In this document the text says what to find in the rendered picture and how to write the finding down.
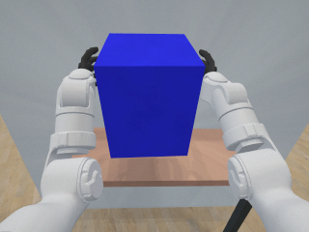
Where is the left robot upper arm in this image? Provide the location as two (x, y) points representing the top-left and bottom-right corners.
(0, 157), (103, 232)

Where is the right robot upper arm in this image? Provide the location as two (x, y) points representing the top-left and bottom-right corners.
(227, 148), (309, 232)

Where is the robot right hand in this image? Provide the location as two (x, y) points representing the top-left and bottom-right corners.
(199, 49), (217, 75)

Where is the robot left hand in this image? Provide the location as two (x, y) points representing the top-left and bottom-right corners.
(78, 46), (98, 87)

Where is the left robot forearm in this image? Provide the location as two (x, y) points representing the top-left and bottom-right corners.
(41, 69), (97, 193)

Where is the table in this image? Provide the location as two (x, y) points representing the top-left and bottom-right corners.
(71, 127), (252, 232)

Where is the carton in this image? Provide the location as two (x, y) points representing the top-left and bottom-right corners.
(94, 33), (206, 159)

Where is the right robot forearm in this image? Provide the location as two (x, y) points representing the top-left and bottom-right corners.
(200, 72), (293, 187)

